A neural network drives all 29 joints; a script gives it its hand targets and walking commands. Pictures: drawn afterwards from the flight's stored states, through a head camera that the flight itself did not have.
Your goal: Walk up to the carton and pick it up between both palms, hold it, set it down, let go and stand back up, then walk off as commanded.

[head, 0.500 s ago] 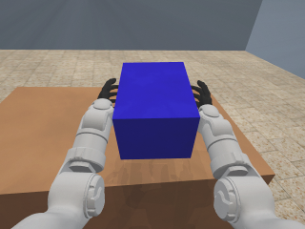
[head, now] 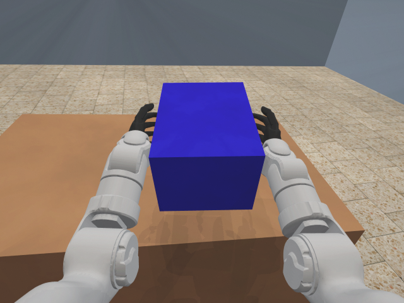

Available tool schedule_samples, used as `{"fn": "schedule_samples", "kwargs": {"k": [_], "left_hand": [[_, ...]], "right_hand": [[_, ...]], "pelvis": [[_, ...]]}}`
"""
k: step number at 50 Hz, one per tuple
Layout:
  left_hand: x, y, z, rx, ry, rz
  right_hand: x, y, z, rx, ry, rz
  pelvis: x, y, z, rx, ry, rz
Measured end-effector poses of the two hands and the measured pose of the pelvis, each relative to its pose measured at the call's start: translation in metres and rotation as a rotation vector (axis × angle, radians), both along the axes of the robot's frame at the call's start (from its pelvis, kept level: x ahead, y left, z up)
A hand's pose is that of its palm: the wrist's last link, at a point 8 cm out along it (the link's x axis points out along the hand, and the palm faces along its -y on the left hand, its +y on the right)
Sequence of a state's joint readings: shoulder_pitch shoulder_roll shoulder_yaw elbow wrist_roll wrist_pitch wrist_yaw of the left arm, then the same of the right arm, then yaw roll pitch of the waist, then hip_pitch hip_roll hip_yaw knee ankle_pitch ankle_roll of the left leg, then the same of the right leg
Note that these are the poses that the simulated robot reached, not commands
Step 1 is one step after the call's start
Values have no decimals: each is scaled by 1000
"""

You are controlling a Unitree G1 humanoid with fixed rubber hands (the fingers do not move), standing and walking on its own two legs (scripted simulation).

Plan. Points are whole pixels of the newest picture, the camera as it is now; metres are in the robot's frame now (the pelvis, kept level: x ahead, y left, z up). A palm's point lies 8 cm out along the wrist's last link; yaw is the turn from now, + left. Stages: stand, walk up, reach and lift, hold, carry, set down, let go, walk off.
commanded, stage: hold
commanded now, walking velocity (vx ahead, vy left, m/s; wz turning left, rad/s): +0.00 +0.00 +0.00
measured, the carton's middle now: (204, 141) +0.38 +0.02 +0.20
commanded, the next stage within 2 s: set down in 0.44 s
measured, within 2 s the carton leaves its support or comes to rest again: neither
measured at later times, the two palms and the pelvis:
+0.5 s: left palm (138, 138) +0.37 +0.16 +0.20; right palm (270, 144) +0.38 -0.11 +0.21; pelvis +0.00 +0.00 +0.00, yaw +0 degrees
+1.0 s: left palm (139, 140) +0.40 +0.16 +0.18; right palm (263, 146) +0.40 -0.11 +0.19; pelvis +0.01 +0.00 +0.00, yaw +0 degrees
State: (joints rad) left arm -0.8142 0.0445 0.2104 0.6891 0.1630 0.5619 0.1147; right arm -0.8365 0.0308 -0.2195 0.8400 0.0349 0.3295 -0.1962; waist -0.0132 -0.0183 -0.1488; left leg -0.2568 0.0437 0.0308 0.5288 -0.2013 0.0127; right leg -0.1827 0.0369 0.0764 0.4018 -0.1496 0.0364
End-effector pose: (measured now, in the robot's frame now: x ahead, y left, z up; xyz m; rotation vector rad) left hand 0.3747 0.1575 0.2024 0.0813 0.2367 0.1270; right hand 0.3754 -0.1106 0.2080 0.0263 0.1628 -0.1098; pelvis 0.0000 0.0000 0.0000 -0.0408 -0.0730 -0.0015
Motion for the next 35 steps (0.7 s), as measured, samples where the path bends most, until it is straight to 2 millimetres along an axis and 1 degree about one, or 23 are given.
{"fn": "schedule_samples", "kwargs": {"k": [23, 30, 35], "left_hand": [[0, 0, 0, 0, 0, -1], [3, 0, -6, -3, 12, -4], [6, -1, -1, -7, -33, -5]], "right_hand": [[0, 0, 0, 0, 0, 0], [3, -1, -6, 1, 11, -1], [6, -1, -1, 5, -35, -3]], "pelvis": [[0, 0, 0, 0, 0, 0], [0, 0, 0, 0, -2, 0], [1, 0, 0, 0, 1, 0]]}}
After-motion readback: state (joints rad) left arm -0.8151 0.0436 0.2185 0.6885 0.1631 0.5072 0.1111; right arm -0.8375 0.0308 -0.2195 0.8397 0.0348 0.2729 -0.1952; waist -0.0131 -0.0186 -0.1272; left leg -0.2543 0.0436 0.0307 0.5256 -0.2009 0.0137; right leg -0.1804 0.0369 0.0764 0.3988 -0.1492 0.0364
